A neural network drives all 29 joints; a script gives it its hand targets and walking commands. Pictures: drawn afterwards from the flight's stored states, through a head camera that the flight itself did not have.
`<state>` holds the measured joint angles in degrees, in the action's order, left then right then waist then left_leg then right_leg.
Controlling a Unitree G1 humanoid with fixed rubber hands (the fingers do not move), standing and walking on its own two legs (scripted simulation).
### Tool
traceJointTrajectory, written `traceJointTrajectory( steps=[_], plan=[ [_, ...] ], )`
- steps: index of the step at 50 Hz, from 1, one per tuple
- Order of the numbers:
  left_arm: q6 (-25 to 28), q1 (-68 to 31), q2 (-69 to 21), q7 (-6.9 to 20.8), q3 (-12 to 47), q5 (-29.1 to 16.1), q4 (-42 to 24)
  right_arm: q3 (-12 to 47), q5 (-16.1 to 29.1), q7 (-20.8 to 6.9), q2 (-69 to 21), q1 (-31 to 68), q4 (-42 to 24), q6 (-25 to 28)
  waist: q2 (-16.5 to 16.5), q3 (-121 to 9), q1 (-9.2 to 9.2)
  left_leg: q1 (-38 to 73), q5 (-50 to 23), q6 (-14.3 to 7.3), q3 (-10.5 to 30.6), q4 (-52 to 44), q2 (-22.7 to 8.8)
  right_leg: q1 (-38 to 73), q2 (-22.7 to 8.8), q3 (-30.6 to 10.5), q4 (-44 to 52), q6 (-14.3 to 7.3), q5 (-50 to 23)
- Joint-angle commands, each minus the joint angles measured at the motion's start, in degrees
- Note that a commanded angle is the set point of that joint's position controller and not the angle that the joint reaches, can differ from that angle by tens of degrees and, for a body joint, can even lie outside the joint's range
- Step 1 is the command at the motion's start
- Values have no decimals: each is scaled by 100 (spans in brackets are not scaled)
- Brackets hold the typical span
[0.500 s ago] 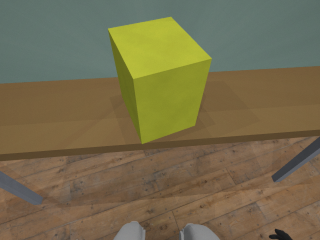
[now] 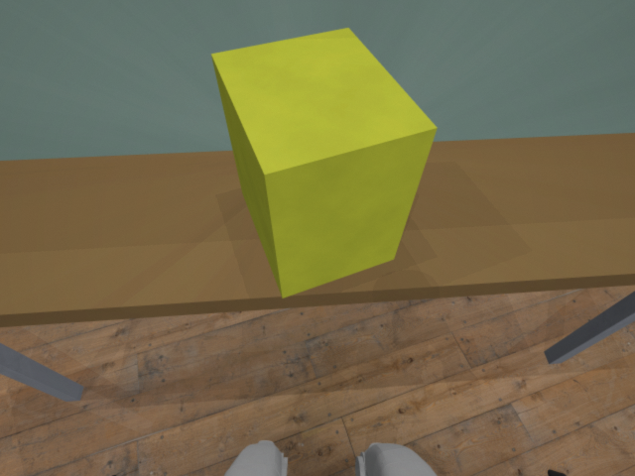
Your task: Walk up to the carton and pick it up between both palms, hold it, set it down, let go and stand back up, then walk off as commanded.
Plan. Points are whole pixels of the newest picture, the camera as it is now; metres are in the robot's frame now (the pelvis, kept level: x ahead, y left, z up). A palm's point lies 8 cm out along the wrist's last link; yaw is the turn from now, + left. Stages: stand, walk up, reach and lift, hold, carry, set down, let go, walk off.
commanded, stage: walk up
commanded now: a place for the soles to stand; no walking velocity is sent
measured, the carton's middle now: (313, 169) +0.52 +0.02 +0.05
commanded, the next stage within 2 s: none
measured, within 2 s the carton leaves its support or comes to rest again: neither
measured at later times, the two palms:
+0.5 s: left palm (139, 465) +0.15 +0.25 -0.09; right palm (624, 455) +0.15 -0.38 -0.10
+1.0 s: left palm (140, 391) +0.23 +0.26 -0.09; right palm (559, 397) +0.23 -0.34 -0.12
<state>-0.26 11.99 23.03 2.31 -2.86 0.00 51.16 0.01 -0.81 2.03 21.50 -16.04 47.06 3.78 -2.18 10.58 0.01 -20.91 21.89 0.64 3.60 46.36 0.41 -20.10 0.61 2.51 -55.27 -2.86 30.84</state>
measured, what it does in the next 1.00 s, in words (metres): walks ahead: left foot, then right foot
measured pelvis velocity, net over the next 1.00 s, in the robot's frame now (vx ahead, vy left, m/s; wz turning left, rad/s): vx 0.15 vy -0.05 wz -0.02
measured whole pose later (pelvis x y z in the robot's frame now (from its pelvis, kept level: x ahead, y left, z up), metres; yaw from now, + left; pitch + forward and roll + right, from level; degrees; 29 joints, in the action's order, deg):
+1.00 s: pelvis +0.15 -0.05 +0.00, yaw -1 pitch -6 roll +2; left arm 1.9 10.8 20.6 -1.7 -3.2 0.0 50.5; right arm 0.0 -0.8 2.0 20.9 -12.1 47.1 0.1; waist 1.6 10.9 -0.1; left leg -18.1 27.1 -3.9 1.6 53.3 6.0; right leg -17.5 -0.2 2.1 -49.2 -2.7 25.5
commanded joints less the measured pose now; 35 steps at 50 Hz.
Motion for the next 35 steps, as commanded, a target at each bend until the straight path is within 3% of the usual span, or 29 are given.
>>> traceJointTrajectory(
  steps=[1, 2, 3, 4, 5, 6, 7, 8, 9, 10, 12, 14, 15, 16, 20, 21, 22, 23, 24, 25, 26, 27, 29, 30, 31, 32, 33, 34, 35],
  plan=[
    [225, -50, 1186, -8, -586, 227, -780, -814, 48, 91, 2160, -677, -168, 178, 1101, -1568, 148, 1929, -2132, -1686, 2725, -1352, -1796, -1252, -314, -532, 652, 77, 522],
    [271, 128, 1182, -12, -617, 204, -721, -796, 58, 77, 2147, -526, -190, 151, 932, -1524, -3, 1504, -2353, -1549, 2523, -1090, -1674, -652, -280, -542, 1269, 15, 110],
    [330, 580, 1156, -39, -648, 225, -628, -733, 95, 63, 1980, -207, -312, 110, 669, -1597, -339, 889, -2489, -1305, 1954, -381, -1328, 319, -262, -655, 2466, -157, -227],
    [399, 1349, 1422, -99, -725, 249, -319, -582, 107, 51, 1498, 152, -456, 102, -57, -1722, -783, -472, -2019, -752, 1053, 1111, -615, 1866, -689, -1489, 3343, -202, -581],
    [424, 1392, 1967, -167, -826, 178, -290, -380, 162, 42, 924, 53, -474, 100, -1506, -1490, -740, -2352, 856, -247, -1, 2174, 440, 3109, -1700, -3007, 3521, -224, -2323],
    [395, 1180, 1839, -191, -785, 139, -360, -425, 106, 118, 1250, 232, -458, 56, -560, -1362, -656, -2804, 1278, -205, 108, 2114, 405, 3024, -2287, -3419, 3417, -431, -2839],
    [370, 1055, 1898, -200, -811, 98, -433, -495, 100, 137, 1611, 178, -310, 34, -123, -1519, -659, -2741, 1205, -227, 219, 2127, 239, 3121, -2382, -3409, 3258, -564, -3155],
    [353, 889, 1852, -221, -770, 33, -399, -492, 122, 148, 1711, 30, -227, 38, -131, -1246, -501, -2631, 1001, -214, 200, 2132, 138, 2903, -2215, -2975, 3129, -328, -3690],
    [341, 886, 1611, -252, -708, 4, -378, -497, 131, 98, 1525, -89, -200, 28, -87, -981, -449, -2499, 603, -272, 219, 2170, 148, 2832, -1899, -2520, 3184, 151, -4215],
    [332, 847, 1606, -297, -741, 25, -349, -459, 110, 78, 1426, -171, -189, -23, -400, -824, -430, -2535, 497, -248, 173, 2058, 131, 3003, -1602, -2037, 3023, 447, -4945],
    [327, 880, 1374, -320, -678, -3, -351, -456, 142, 24, 1303, -147, -251, -89, -549, -871, -438, -2216, 251, -267, 259, 1950, 217, 2875, -1350, -1595, 3033, 855, -5509],
    [346, 890, 1384, -349, -645, -13, -416, -385, 139, -4, 1277, -14, -291, -149, -398, -882, -424, -2032, -41, -236, 232, 1745, 282, 2802, -1290, -1511, 3124, 781, -5490],
    [339, 766, 1323, -360, -639, 7, -414, -391, 125, -3, 1288, 50, -297, -170, -491, -960, -448, -2042, -75, -199, 184, 1665, 223, 2955, -1312, -1530, 3052, 586, -5463],
    [350, 795, 1423, -390, -639, 16, -469, -397, 80, -8, 1323, 99, -315, -209, -94, -968, -487, -2041, -167, -222, 199, 1567, 267, 3006, -1425, -1590, 3036, 624, -5627],
    [336, 954, 1377, -436, -606, -1, -436, -404, 79, -20, 1299, 454, -302, -224, 73, -782, -547, -2127, -180, -251, 95, 1031, 167, 3302, -1467, -1580, 2905, 552, -5636],
    [328, 1015, 1348, -467, -589, -3, -442, -425, 84, -17, 1289, 468, -310, -229, 185, -889, -563, -2042, -239, -308, 100, 869, 200, 3398, -1455, -1570, 2888, 699, -5758],
    [336, 876, 1369, -481, -571, 9, -476, -410, 85, -18, 1294, 470, -304, -237, 135, -871, -487, -1927, -246, -305, 74, 728, 144, 3242, -1516, -1545, 2882, 592, -5643],
    [361, 908, 1317, -508, -547, -14, -434, -400, 44, -30, 1261, 607, -335, -234, 463, -921, -579, -1918, -261, -311, -32, 564, 116, 3372, -1510, -1661, 2749, 518, -5631],
    [358, 914, 1355, -515, -570, 3, -456, -382, 39, -46, 1228, 742, -374, -219, 331, -842, -556, -1945, -229, -337, -148, 410, 75, 3316, -1483, -1587, 2723, 397, -5593],
    [380, 922, 1347, -523, -537, -12, -366, -380, 27, -53, 1217, 849, -403, -229, 498, -802, -617, -1880, -230, -362, -137, 142, 13, 3331, -1604, -1786, 2582, 395, -5492],
    [372, 802, 1420, -520, -535, 13, -398, -380, 25, -51, 1258, 775, -377, -237, 291, -911, -551, -1734, -183, -346, -86, -29, -58, 3303, -1589, -1669, 2492, 221, -5362],
    [369, 835, 1384, -521, -525, 7, -359, -405, 12, -62, 1283, 844, -343, -213, 427, -877, -568, -1656, -273, -357, -168, -188, -73, 3314, -1583, -1658, 2392, 141, -5291],
    [347, 465, 1347, -504, -488, -3, -407, -431, -16, -49, 1229, 431, -247, -116, 180, -1019, -275, -583, -417, -484, -674, -1076, 27, 2897, -1247, -1048, 1729, 118, -6295],
    [339, -65, 1380, -480, -456, -48, -541, -448, -34, -42, 1156, -226, -84, -66, 313, -1318, 220, 805, -1251, -685, -589, -1805, 50, 1976, -1058, -695, 829, 216, -6507],
    [371, -381, 1299, -446, -413, -75, -641, -632, -24, -2, 1495, -973, 115, -26, 923, -1803, 717, 2086, -2800, -1229, 453, -1983, -318, 1057, -523, -474, -1045, 449, -5488],
    [395, -122, 805, -413, -321, -160, -661, -687, -57, 39, 1790, -947, -8, -21, 1903, -2208, 571, 3262, -4885, -1892, 2450, -1526, -1423, -435, 270, -374, -2038, 660, -1660],
    [341, -317, 827, -462, -321, -189, -631, -562, -27, 58, 1592, -726, -84, -22, 1677, -1944, 508, 3406, -5444, -2316, 3025, -1517, -1798, -1223, 523, -648, -1978, 619, 591],
    [331, -594, 900, -489, -258, -119, -702, -530, -30, 59, 1640, -750, -139, -13, 1644, -1770, 731, 3530, -5598, -2687, 3530, -1583, -2142, -1810, 319, -960, -2106, 638, 874],
    [365, -755, 978, -494, -221, -121, -736, -540, 42, 89, 1598, -552, -184, -30, 1223, -1534, 665, 2926, -5403, -2706, 3477, -1697, -2154, -1646, 116, -1111, -2048, 558, 754]
  ],
)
